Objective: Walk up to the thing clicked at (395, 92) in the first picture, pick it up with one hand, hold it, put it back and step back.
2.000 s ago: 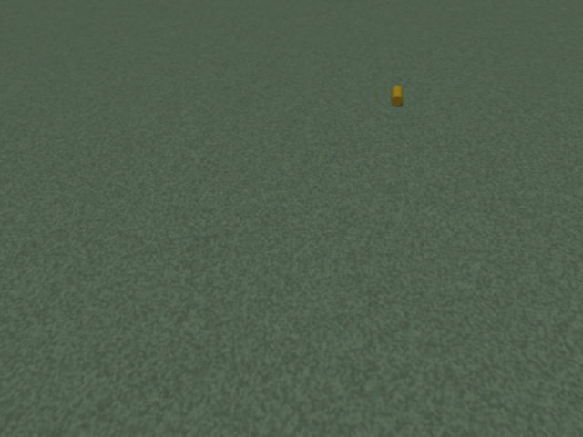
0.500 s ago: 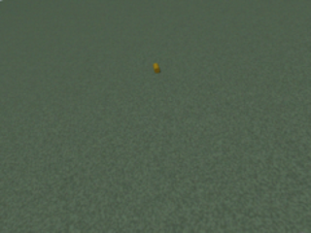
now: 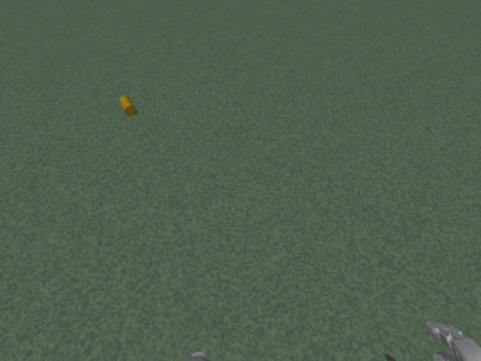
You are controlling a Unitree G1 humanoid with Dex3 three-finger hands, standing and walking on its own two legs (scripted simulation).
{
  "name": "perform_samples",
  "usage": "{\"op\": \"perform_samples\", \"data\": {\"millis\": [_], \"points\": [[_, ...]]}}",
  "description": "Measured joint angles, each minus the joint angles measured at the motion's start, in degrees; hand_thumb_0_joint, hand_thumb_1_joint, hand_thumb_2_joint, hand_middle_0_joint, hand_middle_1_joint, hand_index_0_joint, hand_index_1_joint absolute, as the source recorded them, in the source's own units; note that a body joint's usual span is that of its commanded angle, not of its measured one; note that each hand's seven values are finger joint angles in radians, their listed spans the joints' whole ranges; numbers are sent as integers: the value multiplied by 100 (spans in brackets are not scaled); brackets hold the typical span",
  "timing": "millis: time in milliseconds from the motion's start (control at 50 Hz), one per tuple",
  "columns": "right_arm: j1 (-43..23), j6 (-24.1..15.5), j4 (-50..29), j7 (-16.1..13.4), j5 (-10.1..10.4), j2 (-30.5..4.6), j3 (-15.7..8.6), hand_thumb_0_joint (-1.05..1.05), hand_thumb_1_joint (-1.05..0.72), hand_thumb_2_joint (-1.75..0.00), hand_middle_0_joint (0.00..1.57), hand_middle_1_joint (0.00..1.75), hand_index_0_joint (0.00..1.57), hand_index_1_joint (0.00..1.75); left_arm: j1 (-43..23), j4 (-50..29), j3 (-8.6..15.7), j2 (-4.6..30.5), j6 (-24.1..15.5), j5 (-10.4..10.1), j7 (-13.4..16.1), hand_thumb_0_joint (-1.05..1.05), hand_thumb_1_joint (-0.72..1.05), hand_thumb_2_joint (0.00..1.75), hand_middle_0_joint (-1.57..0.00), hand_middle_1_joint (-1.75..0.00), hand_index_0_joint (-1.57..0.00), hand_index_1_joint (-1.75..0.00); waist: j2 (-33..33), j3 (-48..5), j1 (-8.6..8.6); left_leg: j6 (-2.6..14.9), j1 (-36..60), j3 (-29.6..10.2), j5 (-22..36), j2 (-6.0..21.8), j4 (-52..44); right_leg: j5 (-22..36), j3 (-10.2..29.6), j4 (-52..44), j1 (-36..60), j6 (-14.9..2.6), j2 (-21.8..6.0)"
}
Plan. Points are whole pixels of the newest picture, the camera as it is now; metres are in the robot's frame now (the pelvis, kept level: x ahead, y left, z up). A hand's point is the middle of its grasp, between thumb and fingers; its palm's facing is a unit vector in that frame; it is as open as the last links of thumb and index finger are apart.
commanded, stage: walk up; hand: left
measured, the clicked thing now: (126, 105) +1.77 +0.73 -0.71
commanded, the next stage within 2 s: none
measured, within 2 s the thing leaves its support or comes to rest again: neither
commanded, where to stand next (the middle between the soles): +1.36 +0.96 m, yaw -62 degrees
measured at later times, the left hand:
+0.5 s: hand (106, 195) +0.53 +0.34 -0.10, palm faces -0.21 -0.83 -0.51, open 7.3 cm
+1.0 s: hand (92, 123) +0.81 +0.46 -0.10, palm faces -0.50 -0.66 -0.56, open 7.4 cm
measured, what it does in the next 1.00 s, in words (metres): walks ahead, turning right: right foot, then left foot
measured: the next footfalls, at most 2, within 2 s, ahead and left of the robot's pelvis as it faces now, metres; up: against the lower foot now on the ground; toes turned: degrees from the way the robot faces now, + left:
right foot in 0.38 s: +0.38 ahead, -0.05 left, +0.00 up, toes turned -24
left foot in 0.72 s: +0.67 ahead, +0.29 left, +0.00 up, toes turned -20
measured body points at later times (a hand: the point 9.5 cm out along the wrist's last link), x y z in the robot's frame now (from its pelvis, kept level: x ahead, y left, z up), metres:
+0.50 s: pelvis +0.32 +0.09 +0.00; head +0.34 +0.07 +0.45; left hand +0.53 +0.38 -0.07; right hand +0.31 -0.23 -0.12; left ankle +0.27 +0.22 -0.61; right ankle +0.35 -0.04 -0.71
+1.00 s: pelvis +0.59 +0.23 +0.01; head +0.60 +0.18 +0.46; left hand +0.84 +0.49 -0.07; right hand +0.46 -0.08 -0.11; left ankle +0.63 +0.30 -0.71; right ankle +0.62 +0.12 -0.68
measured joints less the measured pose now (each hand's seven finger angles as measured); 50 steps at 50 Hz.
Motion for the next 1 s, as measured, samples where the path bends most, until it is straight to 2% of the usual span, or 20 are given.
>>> {"op": "perform_samples", "data": {"millis": [40,80,140,200,320,360,380,400,440,460,500,580,660,700,740,780,820,860,940,1000], "points": [[142,5,50,-88,94,152,28,1,-91,-90,20,30,21,30,-262,-32,-37,91,-13,-64,50,1,91,90,-20,-30,-20,-30,-120,64,-106,81,336,208,-102,-23,-255,492,-216,1365,-875,-228,179],[331,42,104,-129,77,238,70,1,-91,-90,20,30,21,30,-416,-99,-56,120,-48,-138,-29,1,91,90,-20,-30,-20,-30,-166,38,-186,173,802,425,-67,-43,-772,1050,-659,1576,-1507,-232,168],[629,25,118,-164,47,265,71,1,-91,-90,20,30,21,30,-505,-190,-43,142,-10,-166,-175,1,91,90,-20,-30,-20,-30,-175,-31,-314,292,1525,778,-119,-142,-1445,1546,-1128,1094,-2088,-60,91],[930,10,82,-178,28,193,23,1,-91,-90,20,30,21,30,-624,-252,-25,97,109,-159,-254,1,91,90,-20,-30,-20,-30,-100,-57,-449,400,2145,1039,-305,-323,-1878,1761,-1350,317,-2381,42,8],[1237,164,10,-177,-76,86,-66,1,-90,-90,20,30,21,30,-862,-461,-31,-104,199,-190,-298,1,91,90,-20,-30,-20,-30,199,7,-562,489,3075,1426,-1043,-601,-2109,2354,-1783,-1275,-2257,-35,-86],[1302,213,-43,-214,-87,169,-66,1,-90,-90,20,30,21,30,-889,-600,-34,-107,163,-193,-264,1,91,90,-20,-30,-20,-30,253,21,-552,364,3074,1485,-1532,-540,-1434,2280,-1991,-1719,-1847,-154,45],[1304,252,-43,-241,-97,225,-53,1,-90,-90,20,30,21,30,-874,-675,-6,-122,113,-175,-210,1,91,90,-20,-30,-20,-30,270,35,-469,250,2915,1488,-1711,-445,-704,2253,-2047,-1881,-1610,-266,148],[1221,300,-28,-279,-104,258,-37,1,-90,-90,20,30,21,30,-860,-753,28,-200,63,-145,-119,1,91,90,-20,-30,-20,-30,406,117,-362,76,2596,1220,-1682,-315,290,2095,-2053,-1705,-1555,-315,288],[1078,387,-121,-335,-53,363,51,1,-91,-90,20,30,21,30,-785,-928,-12,-268,34,-122,62,0,91,90,-20,-30,-20,-30,513,174,-248,-287,1560,330,-1819,-423,2514,1689,-2069,-1281,-1545,-357,335],[996,395,-156,-341,-34,393,104,1,-91,-90,20,30,21,30,-729,-974,-46,-309,31,-148,150,0,91,90,-20,-30,-21,-30,542,190,-179,-354,1085,13,-1712,-432,3297,1555,-2058,-1223,-1441,-360,335],[762,380,-258,-311,-62,392,183,1,-91,-90,20,30,21,30,-518,-977,-108,-412,-29,-196,286,0,91,90,-21,-30,-21,-30,608,202,-26,-325,322,-388,-1275,-231,3766,1440,-1939,-1315,-1150,-219,342],[203,313,-702,-79,-65,207,184,1,-91,-90,20,30,21,30,-55,-723,-191,-567,-147,-61,287,0,90,90,-21,-30,-21,-30,735,212,90,-63,-570,-848,-592,330,2305,1280,-1539,-1506,-736,150,215],[-100,325,-901,122,0,33,44,1,-91,-90,20,30,21,30,219,-498,-214,-514,-187,109,204,1,90,90,-21,-30,-21,-30,694,120,215,73,-637,-684,111,611,850,910,-1085,-1411,-562,273,-74],[-87,332,-891,157,-21,-28,-11,1,-91,-90,20,30,21,30,341,-422,-173,-398,-145,163,204,1,90,90,-21,-30,-21,-30,595,-17,266,110,-358,-493,115,593,392,613,-840,-1199,-562,240,-260],[-40,253,-872,102,-90,-17,-65,0,-91,-90,20,30,21,30,390,-315,-88,-212,-56,211,262,1,90,90,-21,-30,-21,-30,350,-103,206,-144,-221,-243,-301,394,512,231,-500,-470,-833,-13,-489],[41,182,-767,-30,-87,107,-42,0,-91,-90,20,30,21,30,206,-137,-7,-77,87,160,385,1,90,90,-21,-30,-21,-30,165,-41,151,-183,-218,0,-567,311,814,-4,-268,807,-1378,-210,-240],[175,226,-589,-129,-74,263,9,0,-91,-90,20,30,21,30,38,-36,10,3,83,74,435,1,90,90,-21,-30,-21,-30,21,29,100,-92,31,233,-592,252,609,246,-521,1561,-1849,-266,-41],[347,277,-445,-201,-100,358,60,0,-91,-90,20,30,21,30,-53,7,12,19,20,0,402,1,91,90,-21,-30,-21,-30,-70,74,16,47,360,468,-560,162,250,461,-930,1591,-2142,-212,14],[658,340,-305,-299,-190,330,62,1,-91,-90,20,30,21,30,-111,-1,-39,-112,-19,-54,330,1,91,90,-20,-30,-20,-30,13,158,-260,288,925,831,-588,-52,-277,631,-1572,693,-2284,-78,70],[843,428,-262,-333,-213,214,18,1,-90,-90,20,30,21,30,-125,-76,-72,-272,-27,-66,301,1,91,90,-20,-30,-20,-30,209,185,-429,412,1206,1037,-774,-185,-362,1059,-1751,-284,-2059,-144,142]]}}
